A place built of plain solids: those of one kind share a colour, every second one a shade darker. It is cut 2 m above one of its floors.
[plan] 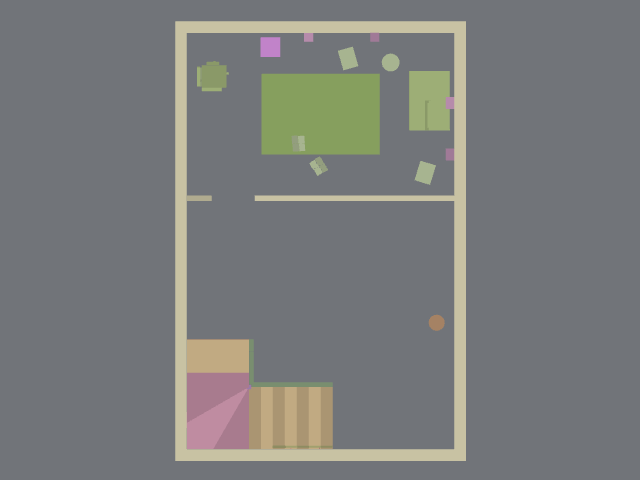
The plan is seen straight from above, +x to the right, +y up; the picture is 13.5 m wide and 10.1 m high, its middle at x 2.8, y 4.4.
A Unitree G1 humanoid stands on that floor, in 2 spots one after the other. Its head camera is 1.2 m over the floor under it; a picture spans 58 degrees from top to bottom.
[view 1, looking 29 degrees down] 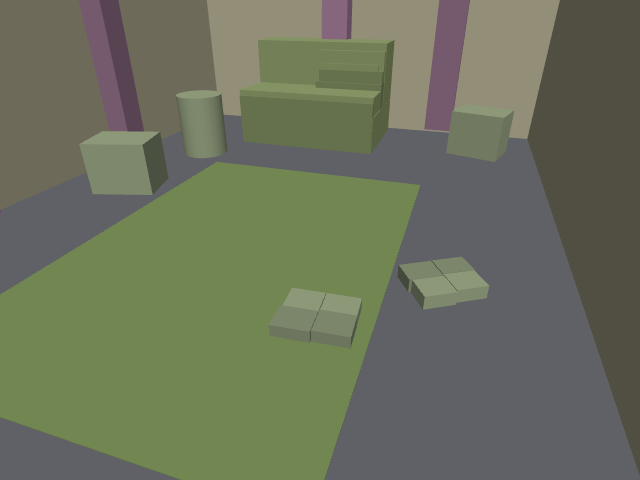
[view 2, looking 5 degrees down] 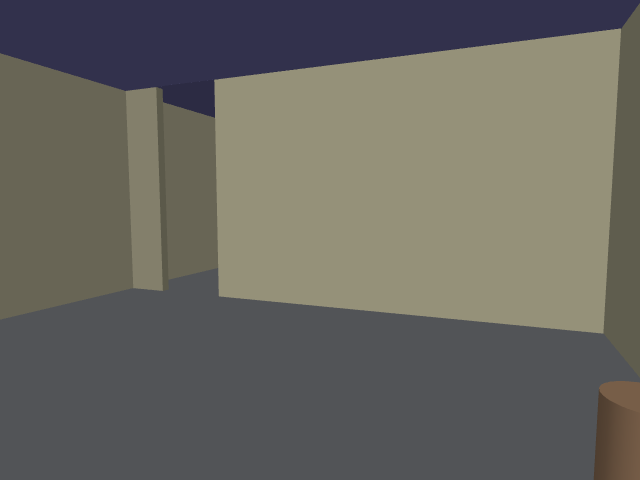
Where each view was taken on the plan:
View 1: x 0.98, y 5.98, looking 18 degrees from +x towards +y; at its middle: laid_rug_rug_living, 2.47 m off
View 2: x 4.67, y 0.65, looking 112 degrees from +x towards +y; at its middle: wall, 4.94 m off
